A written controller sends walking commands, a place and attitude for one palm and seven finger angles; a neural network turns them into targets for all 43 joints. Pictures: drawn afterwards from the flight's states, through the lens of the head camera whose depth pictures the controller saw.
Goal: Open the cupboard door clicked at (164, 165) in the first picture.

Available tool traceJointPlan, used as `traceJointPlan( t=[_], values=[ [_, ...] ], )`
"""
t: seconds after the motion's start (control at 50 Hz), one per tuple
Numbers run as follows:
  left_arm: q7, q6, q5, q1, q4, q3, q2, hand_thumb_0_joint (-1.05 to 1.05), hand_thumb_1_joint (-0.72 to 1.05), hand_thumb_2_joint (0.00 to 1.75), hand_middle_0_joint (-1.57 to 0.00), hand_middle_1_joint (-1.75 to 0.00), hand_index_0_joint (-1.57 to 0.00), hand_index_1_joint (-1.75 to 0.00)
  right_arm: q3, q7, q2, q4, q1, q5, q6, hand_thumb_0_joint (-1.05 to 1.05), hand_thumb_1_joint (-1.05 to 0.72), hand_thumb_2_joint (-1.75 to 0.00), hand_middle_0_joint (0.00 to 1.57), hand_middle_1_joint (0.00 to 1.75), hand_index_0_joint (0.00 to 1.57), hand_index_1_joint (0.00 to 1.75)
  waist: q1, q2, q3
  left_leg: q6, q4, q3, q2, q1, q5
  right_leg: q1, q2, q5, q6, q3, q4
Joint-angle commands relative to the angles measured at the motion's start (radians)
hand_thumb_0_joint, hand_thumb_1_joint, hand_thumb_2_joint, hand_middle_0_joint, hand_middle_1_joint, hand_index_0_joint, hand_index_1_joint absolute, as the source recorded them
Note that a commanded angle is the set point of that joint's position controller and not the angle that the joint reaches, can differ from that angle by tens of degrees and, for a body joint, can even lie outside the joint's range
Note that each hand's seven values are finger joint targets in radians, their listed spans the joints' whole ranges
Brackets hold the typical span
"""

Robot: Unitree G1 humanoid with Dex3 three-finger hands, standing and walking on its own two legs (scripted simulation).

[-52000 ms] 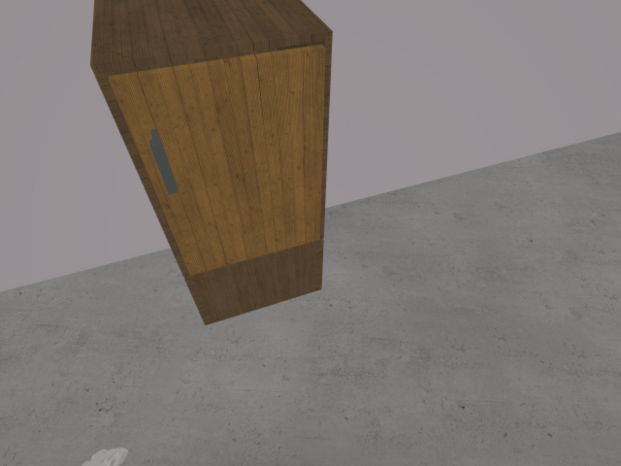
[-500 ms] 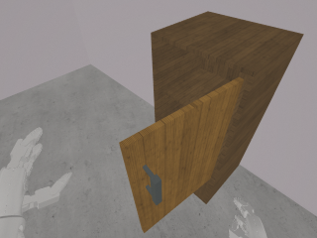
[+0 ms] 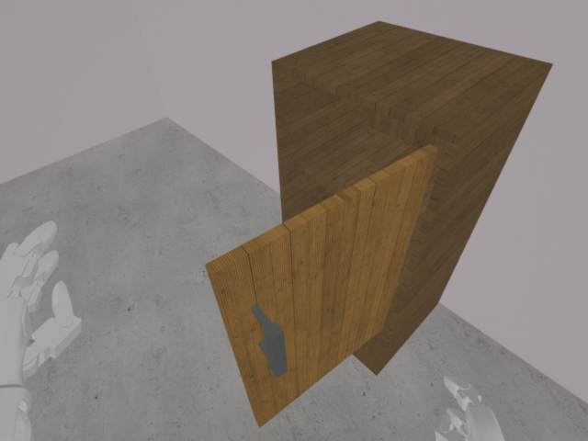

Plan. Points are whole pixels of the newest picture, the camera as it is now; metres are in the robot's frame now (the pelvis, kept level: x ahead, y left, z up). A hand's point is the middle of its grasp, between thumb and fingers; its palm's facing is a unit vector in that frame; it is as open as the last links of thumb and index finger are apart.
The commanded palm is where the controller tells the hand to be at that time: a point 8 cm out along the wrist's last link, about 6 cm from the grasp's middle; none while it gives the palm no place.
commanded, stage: draw the hand back to the body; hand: left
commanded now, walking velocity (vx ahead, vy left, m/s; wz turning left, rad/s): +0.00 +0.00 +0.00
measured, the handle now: (268, 341) +0.26 +0.08 -0.02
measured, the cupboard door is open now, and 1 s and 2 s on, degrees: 83 83 83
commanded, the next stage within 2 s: step back with the hand held close in 0.04 s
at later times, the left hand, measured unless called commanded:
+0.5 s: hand (72, 334) +0.17 +0.26 +0.14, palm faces +0.30 -0.80 -0.51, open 7.4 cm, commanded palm +0.12 +0.30 +0.17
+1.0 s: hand out of the picture +0.08 +0.29 +0.15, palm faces +0.45 -0.79 -0.42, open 7.4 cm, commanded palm +0.02 +0.33 +0.17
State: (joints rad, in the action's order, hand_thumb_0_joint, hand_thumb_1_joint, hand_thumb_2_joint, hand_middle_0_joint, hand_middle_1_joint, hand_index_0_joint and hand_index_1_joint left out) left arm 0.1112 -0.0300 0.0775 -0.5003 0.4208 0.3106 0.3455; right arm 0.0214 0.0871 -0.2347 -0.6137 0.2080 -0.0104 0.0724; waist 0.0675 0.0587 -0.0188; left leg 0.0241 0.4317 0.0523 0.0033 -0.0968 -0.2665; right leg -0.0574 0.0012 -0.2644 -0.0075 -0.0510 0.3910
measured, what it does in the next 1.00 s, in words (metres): shifts its weight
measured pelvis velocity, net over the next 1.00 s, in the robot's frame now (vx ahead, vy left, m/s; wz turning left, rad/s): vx -0.12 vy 0.03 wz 0.02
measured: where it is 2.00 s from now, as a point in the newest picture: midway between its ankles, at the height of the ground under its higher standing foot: outside the picture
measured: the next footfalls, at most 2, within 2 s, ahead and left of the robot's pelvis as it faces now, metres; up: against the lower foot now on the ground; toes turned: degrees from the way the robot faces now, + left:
right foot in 1.46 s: -0.29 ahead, -0.08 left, +0.00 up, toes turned -3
left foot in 1.66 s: -0.22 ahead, +0.14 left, +0.00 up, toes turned -2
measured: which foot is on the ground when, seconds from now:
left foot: down 0.00-1.00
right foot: down 0.00-1.00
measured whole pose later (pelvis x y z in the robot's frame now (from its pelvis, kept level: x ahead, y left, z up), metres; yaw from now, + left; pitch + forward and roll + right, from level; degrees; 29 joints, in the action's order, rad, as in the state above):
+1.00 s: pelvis -0.12 +0.03 -0.02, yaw +1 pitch -2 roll -2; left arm 0.17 -0.19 0.03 -0.54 0.54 0.39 0.38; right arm 0.00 0.07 -0.22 -0.60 0.21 0.00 0.04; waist 0.01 -0.01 -0.05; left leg 0.02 0.72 0.03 -0.02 -0.43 -0.38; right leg -0.38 -0.01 -0.17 0.02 -0.02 0.58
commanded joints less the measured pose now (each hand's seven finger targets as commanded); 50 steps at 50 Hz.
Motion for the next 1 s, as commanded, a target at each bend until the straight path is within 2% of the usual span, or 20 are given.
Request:
traceJointPlan(
  t=[0.0, 0.12, 0.14, 0.16, 0.18, 0.22, 0.28, 0.38, 0.44, 0.5, 0.58, 0.68, 0.72, 0.78, 0.84, 0.88, 0.9, 0.94, 0.96, 0.98],
  values=[
    [0.025, -0.075, 0.003, 0.094, 0.197, 0.143, 0.187, 0.0, 0.9, 0.9, -0.2, -0.3, -0.2, -0.3, -0.036, 0.007, -0.095, 0.16, -0.145, 0.0, 0.061, 0.0, -0.9, -0.9, 0.2, 0.3, 0.2, 0.3, -0.004, 0.003, 0.045, 0.004, -0.054, -0.04, 0.014, 0.02, 0.245, -0.035, -0.005, 0.243, -0.012, 0.029, -0.07],
    [0.018, -0.084, 0.003, 0.094, 0.172, 0.125, 0.171, 0.0, 0.9, 0.9, -0.2, -0.3, -0.2, -0.3, -0.043, 0.001, -0.099, 0.155, -0.145, -0.002, 0.054, 0.0, -0.9, -0.9, 0.2, 0.3, 0.2, 0.3, -0.005, -0.007, 0.051, 0.008, -0.062, -0.037, 0.016, 0.029, 0.233, -0.032, -0.007, 0.229, -0.009, 0.034, -0.076],
    [0.022, -0.089, 0.003, 0.172, 0.204, 0.136, 0.198, 0.0, 0.9, 0.9, -0.2, -0.3, -0.2, -0.3, -0.043, 0.004, -0.1, 0.155, -0.154, -0.003, 0.057, 0.0, -0.9, -0.9, 0.2, 0.3, 0.2, 0.3, -0.009, -0.008, 0.059, 0.01, -0.06, -0.037, 0.014, 0.037, 0.22, -0.04, -0.007, 0.218, -0.007, 0.037, -0.083],
    [0.03, -0.132, -0.01, 0.267, 0.252, 0.262, 0.321, 0.0, 0.9, 0.9, -0.2, -0.3, -0.2, -0.3, -0.042, 0.005, -0.108, 0.185, -0.138, -0.01, 0.041, 0.0, -0.9, -0.9, 0.2, 0.3, 0.2, 0.3, -0.045, -0.027, -0.018, 0.024, -0.018, -0.055, 0.035, -0.038, 0.151, -0.141, -0.061, 0.278, -0.008, 0.143, -0.132],
    [0.028, -0.148, -0.015, 0.262, 0.211, 0.262, 0.322, 0.0, 0.9, 0.9, -0.2, -0.3, -0.2, -0.3, -0.042, 0.007, -0.097, 0.168, -0.127, -0.006, 0.028, 0.0, -0.9, -0.9, 0.2, 0.3, 0.2, 0.3, -0.048, -0.049, -0.011, 0.019, 0.0, -0.071, 0.03, -0.058, 0.118, -0.13, -0.094, 0.292, -0.018, 0.15, -0.133],
    [0.016, -0.14, -0.017, 0.096, 0.133, 0.187, 0.226, 0.0, 0.9, 0.9, -0.2, -0.3, -0.2, -0.3, -0.048, 0.003, -0.1, 0.168, -0.139, 0.003, 0.009, 0.0, -0.9, -0.9, 0.2, 0.3, 0.2, 0.3, -0.051, -0.092, 0.018, 0.017, 0.011, -0.055, 0.03, -0.036, 0.17, -0.136, -0.099, 0.365, -0.012, 0.136, -0.115],
    [0.014, -0.144, -0.014, 0.016, 0.16, 0.162, 0.195, 0.0, 0.9, 0.9, -0.2, -0.3, -0.2, -0.3, -0.058, 0.0, -0.113, 0.186, -0.143, 0.002, -0.013, 0.0, -0.9, -0.9, 0.2, 0.3, 0.2, 0.3, -0.052, -0.012, 0.104, 0.014, -0.008, -0.049, 0.049, -0.026, 0.283, -0.086, -0.09, 0.429, -0.001, 0.097, -0.052],
    [0.033, -0.144, -0.009, -0.056, 0.229, 0.229, 0.26, 0.0, 0.9, 0.9, -0.2, -0.3, -0.2, -0.3, -0.07, 0.006, -0.112, 0.216, -0.148, -0.004, -0.046, 0.0, -0.9, -0.9, 0.2, 0.3, 0.2, 0.3, -0.049, -0.039, 0.197, 0.012, -0.008, -0.059, 0.072, -0.056, 0.38, -0.038, -0.075, 0.484, 0.006, 0.082, 0.021],
    [0.042, -0.149, -0.006, -0.07, 0.25, 0.247, 0.272, 0.0, 0.9, 0.9, -0.2, -0.3, -0.2, -0.3, -0.072, 0.012, -0.101, 0.231, -0.145, -0.009, -0.055, 0.0, -0.9, -0.9, 0.2, 0.3, 0.2, 0.3, -0.053, -0.069, 0.193, 0.013, -0.007, -0.064, 0.079, -0.098, 0.344, -0.045, -0.071, 0.469, 0.009, 0.093, 0.04],
    [0.052, -0.159, -0.01, -0.065, 0.288, 0.252, 0.281, 0.0, 0.9, 0.9, -0.2, -0.3, -0.2, -0.3, -0.074, 0.018, -0.105, 0.238, -0.141, -0.01, -0.055, 0.0, -0.9, -0.9, 0.2, 0.3, 0.2, 0.3, -0.055, -0.02, 0.192, 0.017, -0.017, -0.077, 0.087, -0.137, 0.322, -0.039, -0.064, 0.452, 0.007, 0.1, 0.07],
    [0.058, -0.167, -0.018, -0.067, 0.291, 0.241, 0.261, 0.0, 0.9, 0.9, -0.2, -0.3, -0.2, -0.3, -0.075, 0.018, -0.119, 0.238, -0.135, -0.008, -0.039, 0.0, -0.9, -0.9, 0.2, 0.3, 0.2, 0.3, -0.051, 0.052, 0.157, 0.037, -0.072, -0.12, 0.117, -0.264, 0.192, -0.006, -0.035, 0.318, 0.013, 0.086, 0.12],
    [0.062, -0.191, -0.038, -0.044, 0.284, 0.248, 0.246, 0.0, 0.9, 0.9, -0.2, -0.3, -0.2, -0.3, -0.076, 0.015, -0.128, 0.237, -0.119, -0.004, -0.01, 0.0, -0.9, -0.9, 0.2, 0.3, 0.2, 0.3, -0.056, 0.083, 0.079, 0.074, -0.166, -0.183, 0.162, -0.527, -0.22, 0.071, -0.007, 0.156, 0.017, 0.086, 0.21],
    [0.061, -0.2, -0.048, -0.026, 0.266, 0.245, 0.232, 0.0, 0.9, 0.9, -0.2, -0.3, -0.2, -0.3, -0.076, 0.014, -0.13, 0.233, -0.11, -0.003, 0.002, 0.0, -0.9, -0.9, 0.2, 0.3, 0.2, 0.3, -0.062, 0.064, 0.045, 0.085, -0.181, -0.198, 0.179, -0.616, -0.36, 0.082, -0.002, 0.089, 0.021, 0.093, 0.236],
    [0.06, -0.212, -0.062, 0.017, 0.265, 0.249, 0.236, 0.0, 0.9, 0.9, -0.2, -0.3, -0.2, -0.3, -0.081, 0.014, -0.136, 0.228, -0.101, 0.002, 0.017, 0.0, -0.9, -0.9, 0.2, 0.3, 0.2, 0.3, -0.067, 0.038, 0.025, 0.089, -0.147, -0.203, 0.169, -0.672, -0.44, 0.067, -0.009, 0.002, 0.016, 0.119, 0.223],
    [0.063, -0.218, -0.058, 0.031, 0.269, 0.228, 0.231, 0.0, 0.9, 0.9, -0.2, -0.3, -0.2, -0.3, -0.083, 0.007, -0.12, 0.219, -0.083, 0.007, 0.025, 0.0, -0.9, -0.9, 0.2, 0.3, 0.2, 0.3, -0.076, -0.087, 0.01, 0.046, 0.047, -0.141, 0.076, -0.523, -0.382, -0.176, -0.093, -0.239, -0.039, 0.259, 0.014],
    [0.077, -0.223, -0.05, 0.04, 0.299, 0.227, 0.255, 0.0, 0.9, 0.9, -0.2, -0.3, -0.2, -0.3, -0.086, -0.003, -0.114, 0.184, -0.061, 0.01, 0.025, 0.0, -0.9, -0.9, 0.2, 0.3, 0.2, 0.3, -0.083, -0.192, 0.041, -0.006, 0.323, -0.079, 0.007, -0.274, -0.217, -0.428, -0.238, -0.366, -0.118, 0.38, -0.155],
    [0.083, -0.223, -0.044, 0.049, 0.31, 0.201, 0.239, 0.0, 0.9, 0.9, -0.2, -0.3, -0.2, -0.3, -0.077, -0.008, -0.096, 0.174, -0.061, 0.01, 0.024, 0.0, -0.9, -0.9, 0.2, 0.3, 0.2, 0.3, -0.086, -0.244, 0.061, -0.013, 0.402, -0.066, -0.002, -0.201, -0.162, -0.469, -0.279, -0.329, -0.133, 0.363, -0.175],
    [0.093, -0.22, -0.044, 0.046, 0.319, 0.22, 0.259, 0.0, 0.9, 0.9, -0.2, -0.3, -0.2, -0.3, -0.068, -0.007, -0.091, 0.17, -0.076, 0.012, 0.023, 0.0, -0.9, -0.9, 0.2, 0.3, 0.2, 0.3, -0.088, -0.239, 0.09, -0.009, 0.354, -0.047, 0.003, -0.157, -0.117, -0.455, -0.259, -0.194, -0.113, 0.271, -0.129],
    [0.094, -0.218, -0.04, 0.052, 0.327, 0.227, 0.266, 0.0, 0.9, 0.9, -0.2, -0.3, -0.2, -0.3, -0.064, -0.005, -0.093, 0.166, -0.076, 0.011, 0.018, 0.0, -0.9, -0.9, 0.2, 0.3, 0.2, 0.3, -0.091, -0.21, 0.083, -0.012, 0.254, -0.042, 0.003, -0.139, -0.099, -0.452, -0.223, -0.169, -0.088, 0.214, -0.091],
    [0.097, -0.22, -0.04, 0.053, 0.333, 0.239, 0.284, 0.0, 0.9, 0.9, -0.2, -0.3, -0.2, -0.3, -0.066, 0.002, -0.107, 0.165, -0.097, 0.01, 0.015, 0.0, -0.9, -0.9, 0.2, 0.3, 0.2, 0.3, -0.091, -0.112, 0.048, -0.005, 0.125, -0.078, 0.025, -0.157, -0.108, -0.451, -0.171, -0.186, -0.058, 0.166, -0.023]
  ],
)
